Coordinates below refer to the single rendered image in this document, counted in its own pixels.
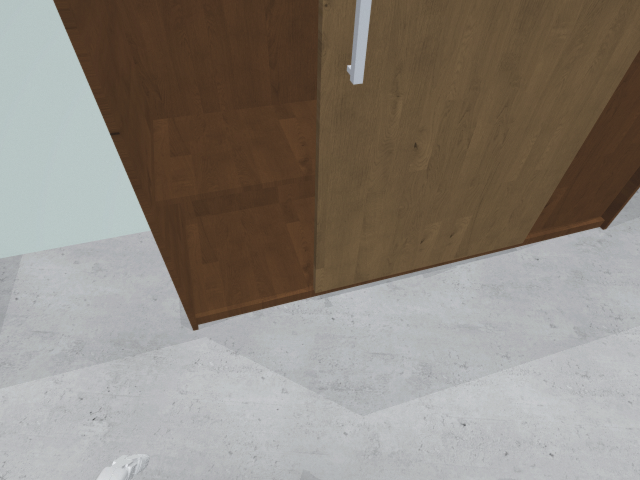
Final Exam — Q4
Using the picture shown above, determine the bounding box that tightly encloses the wardrobe door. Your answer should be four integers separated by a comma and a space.
529, 50, 640, 233
313, 0, 640, 293

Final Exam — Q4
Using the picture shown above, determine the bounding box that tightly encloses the robot left hand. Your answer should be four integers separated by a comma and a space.
95, 454, 150, 480

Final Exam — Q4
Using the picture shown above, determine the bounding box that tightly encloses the handle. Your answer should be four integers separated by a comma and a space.
347, 0, 372, 85

